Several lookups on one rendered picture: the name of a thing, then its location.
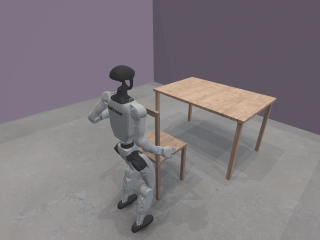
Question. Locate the robot right thigh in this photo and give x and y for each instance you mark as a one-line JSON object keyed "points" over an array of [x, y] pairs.
{"points": [[146, 169]]}

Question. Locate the robot right forearm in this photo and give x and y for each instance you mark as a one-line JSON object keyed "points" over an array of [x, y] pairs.
{"points": [[147, 146]]}

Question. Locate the table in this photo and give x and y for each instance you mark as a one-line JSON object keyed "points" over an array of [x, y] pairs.
{"points": [[232, 103]]}

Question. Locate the robot right upper arm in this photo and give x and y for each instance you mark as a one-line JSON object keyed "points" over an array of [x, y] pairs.
{"points": [[139, 114]]}

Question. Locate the robot left upper arm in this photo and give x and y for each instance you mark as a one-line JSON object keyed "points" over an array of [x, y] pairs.
{"points": [[101, 105]]}

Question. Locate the right robot foot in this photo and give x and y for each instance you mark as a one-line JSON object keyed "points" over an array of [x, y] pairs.
{"points": [[146, 221]]}

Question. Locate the robot left forearm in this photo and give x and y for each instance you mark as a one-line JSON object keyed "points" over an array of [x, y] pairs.
{"points": [[104, 114]]}

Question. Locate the chair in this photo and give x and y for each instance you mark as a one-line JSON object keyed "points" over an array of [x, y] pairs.
{"points": [[162, 139]]}

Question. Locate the right robot hand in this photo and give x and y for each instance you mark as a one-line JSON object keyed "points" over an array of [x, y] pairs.
{"points": [[168, 152]]}

